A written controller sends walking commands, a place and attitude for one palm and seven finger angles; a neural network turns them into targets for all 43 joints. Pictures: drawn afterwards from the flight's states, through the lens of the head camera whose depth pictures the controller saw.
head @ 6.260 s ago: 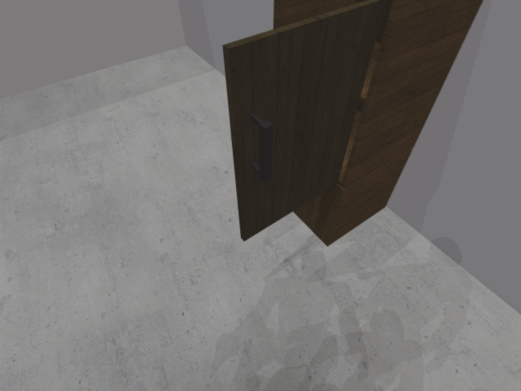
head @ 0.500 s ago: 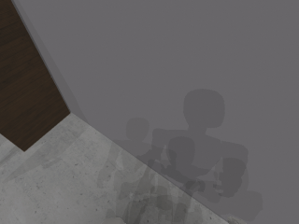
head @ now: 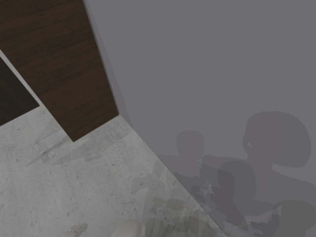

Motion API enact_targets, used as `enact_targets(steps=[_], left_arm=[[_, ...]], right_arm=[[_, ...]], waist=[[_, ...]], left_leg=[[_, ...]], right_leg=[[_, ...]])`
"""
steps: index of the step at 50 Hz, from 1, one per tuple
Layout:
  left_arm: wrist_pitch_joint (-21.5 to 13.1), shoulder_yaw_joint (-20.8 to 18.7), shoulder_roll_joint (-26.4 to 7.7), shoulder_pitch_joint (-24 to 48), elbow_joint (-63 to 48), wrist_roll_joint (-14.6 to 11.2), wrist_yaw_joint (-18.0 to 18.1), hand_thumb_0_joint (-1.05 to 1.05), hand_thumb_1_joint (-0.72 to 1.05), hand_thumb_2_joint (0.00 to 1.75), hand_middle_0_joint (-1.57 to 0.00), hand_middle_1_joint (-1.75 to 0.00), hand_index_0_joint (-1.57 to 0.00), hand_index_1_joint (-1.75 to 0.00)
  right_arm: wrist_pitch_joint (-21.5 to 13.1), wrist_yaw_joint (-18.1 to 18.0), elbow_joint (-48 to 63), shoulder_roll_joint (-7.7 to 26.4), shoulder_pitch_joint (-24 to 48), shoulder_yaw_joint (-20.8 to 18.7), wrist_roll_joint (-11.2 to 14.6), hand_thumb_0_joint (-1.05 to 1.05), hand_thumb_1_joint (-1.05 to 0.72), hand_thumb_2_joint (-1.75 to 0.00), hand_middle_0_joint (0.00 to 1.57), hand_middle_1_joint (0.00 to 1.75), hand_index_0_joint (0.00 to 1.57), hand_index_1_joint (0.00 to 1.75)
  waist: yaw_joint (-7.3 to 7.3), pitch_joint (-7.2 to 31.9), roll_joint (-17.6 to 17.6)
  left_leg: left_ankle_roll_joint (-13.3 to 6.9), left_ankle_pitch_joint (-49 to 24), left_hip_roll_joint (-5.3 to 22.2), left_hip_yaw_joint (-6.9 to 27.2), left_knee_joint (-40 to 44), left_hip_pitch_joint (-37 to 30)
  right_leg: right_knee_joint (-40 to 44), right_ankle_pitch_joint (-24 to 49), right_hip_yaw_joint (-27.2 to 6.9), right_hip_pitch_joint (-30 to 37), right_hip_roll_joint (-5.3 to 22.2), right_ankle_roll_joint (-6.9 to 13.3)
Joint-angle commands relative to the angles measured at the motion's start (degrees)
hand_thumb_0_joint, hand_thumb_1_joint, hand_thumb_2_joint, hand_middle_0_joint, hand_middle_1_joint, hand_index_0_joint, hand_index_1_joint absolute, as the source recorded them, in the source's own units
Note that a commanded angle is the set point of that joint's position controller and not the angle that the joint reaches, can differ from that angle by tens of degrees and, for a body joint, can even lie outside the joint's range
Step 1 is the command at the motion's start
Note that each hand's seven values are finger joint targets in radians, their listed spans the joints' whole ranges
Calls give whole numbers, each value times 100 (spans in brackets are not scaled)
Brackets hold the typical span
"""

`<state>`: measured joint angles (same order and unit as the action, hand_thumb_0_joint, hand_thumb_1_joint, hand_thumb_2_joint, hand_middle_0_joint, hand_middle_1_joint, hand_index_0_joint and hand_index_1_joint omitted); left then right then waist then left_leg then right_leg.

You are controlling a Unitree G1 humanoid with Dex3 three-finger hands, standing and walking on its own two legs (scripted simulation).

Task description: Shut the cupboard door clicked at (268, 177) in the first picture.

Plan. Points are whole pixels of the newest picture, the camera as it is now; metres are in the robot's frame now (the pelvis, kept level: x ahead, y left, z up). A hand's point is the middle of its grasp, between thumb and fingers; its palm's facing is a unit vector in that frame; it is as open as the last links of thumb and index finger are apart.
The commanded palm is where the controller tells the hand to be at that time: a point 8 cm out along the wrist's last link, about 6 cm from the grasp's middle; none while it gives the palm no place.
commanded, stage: turn to face it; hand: left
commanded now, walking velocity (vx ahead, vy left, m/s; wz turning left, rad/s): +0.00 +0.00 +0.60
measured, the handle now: out of the picture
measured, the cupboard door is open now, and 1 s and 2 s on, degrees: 91 91 91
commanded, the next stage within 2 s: take the last steps up to it in 1.00 s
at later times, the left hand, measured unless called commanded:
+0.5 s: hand out of the picture +0.05 +0.26 -0.16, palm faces +0.31 -0.91 -0.26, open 7.4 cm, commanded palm none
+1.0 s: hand out of the picture -0.06 +0.19 -0.19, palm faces +0.57 -0.80 -0.20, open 7.4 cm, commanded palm none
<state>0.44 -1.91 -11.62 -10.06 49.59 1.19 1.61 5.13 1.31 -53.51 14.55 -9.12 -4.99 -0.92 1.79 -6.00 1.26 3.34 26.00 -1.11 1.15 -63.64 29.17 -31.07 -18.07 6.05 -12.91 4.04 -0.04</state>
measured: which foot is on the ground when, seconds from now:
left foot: up 0.00-0.20, down 0.22-0.62, up 0.64-0.96, down 0.98-1.00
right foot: down 0.00-0.22, up 0.24-0.60, down 0.62-0.98, up 1.00-1.00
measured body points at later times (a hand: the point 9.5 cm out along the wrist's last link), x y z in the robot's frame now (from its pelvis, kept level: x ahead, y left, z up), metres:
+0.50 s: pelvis +0.01 +0.02 +0.00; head +0.05 +0.05 +0.45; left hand +0.03 +0.31 -0.14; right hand +0.17 -0.20 -0.13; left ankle +0.00 +0.12 -0.74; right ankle +0.06 -0.14 -0.68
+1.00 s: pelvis +0.02 +0.01 -0.01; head +0.05 +0.06 +0.43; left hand -0.09 +0.23 -0.17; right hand +0.26 -0.15 -0.14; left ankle -0.03 +0.09 -0.74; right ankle +0.07 -0.13 -0.73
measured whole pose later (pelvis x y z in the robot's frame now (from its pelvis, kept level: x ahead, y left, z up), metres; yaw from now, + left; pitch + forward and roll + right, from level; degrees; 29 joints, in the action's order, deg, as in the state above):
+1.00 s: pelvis +0.02 +0.01 -0.01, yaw +34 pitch +0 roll +0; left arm 1.2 -2.4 -12.5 -14.9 54.4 0.9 0.9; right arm 2.6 0.9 -53.7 12.7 -5.8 -2.9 -0.9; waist -0.8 -6.2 -3.3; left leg -1.3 17.4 -0.1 -3.7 -34.4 16.7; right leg -39.7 -25.1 9.6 -14.8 8.2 -3.3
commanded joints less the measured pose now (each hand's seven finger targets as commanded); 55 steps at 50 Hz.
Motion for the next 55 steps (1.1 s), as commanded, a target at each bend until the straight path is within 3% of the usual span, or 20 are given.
enact_targets(steps=[1, 5, 9, 10, 11, 12, 16, 18, 25, 29, 30, 31, 32, 35, 42, 45, 47, 49, 51, 55], left_arm=[[-134, -308, -1067, -375, -296, 10, 50, 0, 90, 90, -20, -30, -20, -30], [-106, -404, -1305, -587, -152, 43, 31, 0, 90, 90, -20, -30, -20, -30], [-57, -447, -1313, -408, -141, -42, -37, 0, 90, 90, -20, -30, -20, -30], [-21, -424, -1031, -426, -292, -76, -73, 0, 90, 90, -20, -30, -20, -30], [7, -262, -682, -52, -569, -79, -83, 0, 90, 90, -20, -30, -20, -30], [101, -255, -838, 348, -623, -15, -18, 0, 90, 90, -20, -30, -20, -30], [137, -321, -733, 143, -247, -26, -92, 0, 90, 90, -20, -30, -20, -30], [140, -320, -712, 62, -211, -26, -121, 0, 90, 90, -20, -30, -20, -30], [111, -274, -689, 309, -354, -49, -91, 0, 90, 90, -20, -30, -20, -30], [0, -323, -836, -322, -232, -76, -34, 0, 90, 90, -20, -30, -20, -30], [-68, -400, -1184, -556, -205, -18, 14, 0, 90, 90, -20, -30, -20, -30], [-93, -472, -1591, -577, -215, 60, 40, 0, 90, 90, -20, -30, -20, -30], [-54, -416, -1625, -462, -309, 28, 45, 0, 90, 90, -20, -30, -20, -30], [-95, -272, -982, 101, -383, -22, 42, 0, 90, 90, -20, -30, -20, -30], [-138, -343, -1172, -628, -29, 56, 23, 0, 90, 90, -20, -30, -20, -30], [-118, -380, -1253, -660, 90, 39, 2, 0, 90, 90, -20, -30, -20, -30], [-87, -372, -1140, -483, 116, -33, -23, 0, 90, 90, -20, -30, -20, -30], [12, -190, -531, -342, -177, -95, -50, 0, 90, 90, -20, -30, -20, -30], [148, -219, -596, 51, -18, -50, -15, 0, 90, 90, -20, -30, -20, -30], [156, -208, -526, -231, 322, -47, -92, 0, 90, 90, -20, -30, -20, -30]], right_arm=[[-166, 55, 589, 221, 514, -13, 25, 0, -90, -90, 20, 30, 20, 30], [-223, 70, 655, 166, 729, 54, 52, 0, -90, -90, 20, 30, 20, 30], [-322, 39, 511, 453, 7, -11, 19, 0, -90, -90, 20, 30, 20, 30], [-385, 4, 464, 1057, -408, -153, -35, 0, -90, -90, 20, 30, 20, 30], [-360, -50, 392, 1580, -875, -289, -38, 0, -90, -90, 20, 30, 20, 30], [-353, -102, 246, 1497, -1091, -251, -21, 0, -90, -90, 20, 30, 20, 30], [-418, -225, 501, 1033, -80, -118, -53, 0, -90, -90, 20, 30, 20, 30], [-434, -218, 480, 986, -19, -96, -46, 0, -90, -90, 20, 30, 20, 30], [-356, -170, 415, 1052, -140, -178, -78, 0, -90, -90, 20, 30, 20, 30], [-305, -154, 549, 918, 193, -192, -11, 0, -90, -90, 20, 30, 20, 30], [-312, -122, 599, 642, 145, -158, 41, 0, -90, -90, 20, 30, 20, 30], [-325, -95, 736, 340, 153, -110, 60, 0, -90, -90, 20, 30, 20, 30], [-289, -63, 768, 503, 146, -146, 1, 0, -90, -90, 20, 30, 20, 30], [-158, -9, 470, 455, 86, -130, -23, 0, -90, -90, 20, 30, 20, 30], [-227, 20, 461, 71, 556, 72, 41, 0, -90, -90, 20, 30, 20, 30], [-304, -24, 374, 100, 378, 116, 51, 0, -90, -90, 20, 30, 20, 30], [-380, -45, 220, 324, -81, 81, 27, 0, -90, -90, 20, 30, 20, 30], [-402, -128, 162, 1272, -603, -124, -45, 0, -90, -90, 20, 30, 20, 30], [-406, -278, 111, 1102, -497, -83, -70, 0, -90, -90, 20, 30, 20, 30], [-473, -333, 168, 728, -87, 70, -36, 0, -90, -90, 20, 30, 20, 30]], waist=[[-296, 671, -1171], [-440, 649, -1279], [1, 994, -836], [217, 1371, 585], [470, 1385, 1814], [522, 1381, 1130], [-28, 855, 639], [-91, 866, 735], [-17, 811, 773], [-369, 914, 644], [-484, 1039, -275], [-504, 870, -1780], [-439, 736, -1308], [-106, 446, -1543], [-435, 642, -1296], [-347, 769, -1299], [-43, 978, -823], [215, 1228, 1637], [184, 1025, 1176], [-124, 872, 604]], left_leg=[[98, 31, 246, -348, 612, 199], [2, 70, 181, -657, 1816, -359], [-216, -1445, 134, -682, 3724, -2023], [-751, -2900, 1344, 869, 4010, -3104], [-1671, -5084, 2592, 2415, 4184, -3357], [-1798, -4579, 2573, 2311, 4078, -3126], [-1303, -3276, 1574, 1396, 4324, -2080], [-1225, -3110, 1397, 1232, 4375, -2013], [-1237, -2872, 1251, 1751, 4288, -1793], [-904, -2587, 871, 1793, 3669, -872], [-572, -1568, 417, 1411, 2901, -84], [-110, 597, -434, 190, 1496, 637], [-156, 898, -166, 326, 348, 386], [-42, -37, 188, 191, -810, 435], [-1, 175, 102, -508, 1538, -298], [-86, -302, -5, -676, 2660, -905], [-237, -1614, 184, -496, 3960, -2109], [-1528, -5031, 2453, 1938, 4249, -3020], [-1620, -4462, 2087, 1687, 4247, -2559], [-1372, -4265, 1586, 917, 4314, -2398]], right_leg=[[900, 3518, -537, 1000, 1475, 618], [669, 3620, -376, 999, 1681, 647], [-536, 2993, 182, 265, 1506, 89], [-1783, 1147, 531, -968, 941, -327], [-2988, -2170, 250, -2086, 302, -562], [-3477, -2092, -377, -2190, 345, -470], [-3528, -729, -624, -1915, 244, -491], [-3105, -606, -592, -1710, 160, -497], [-1487, -666, -455, -995, -217, -446], [484, 365, -440, 667, -291, -340], [1318, 367, -1318, 1500, 586, -125], [1647, 870, -2645, 1497, 2097, 562], [1614, 1140, -2470, 644, 2509, 932], [1260, 2060, -1154, 321, 1494, 680], [804, 3585, -576, 1008, 1532, 681], [421, 3802, -429, 981, 1473, 527], [-316, 2989, -115, 327, 1267, 116], [-2175, -1947, 74, -1471, 275, -459], [-3047, -1618, -562, -1638, 227, -369], [-2953, -813, -571, -1452, 125, -372]])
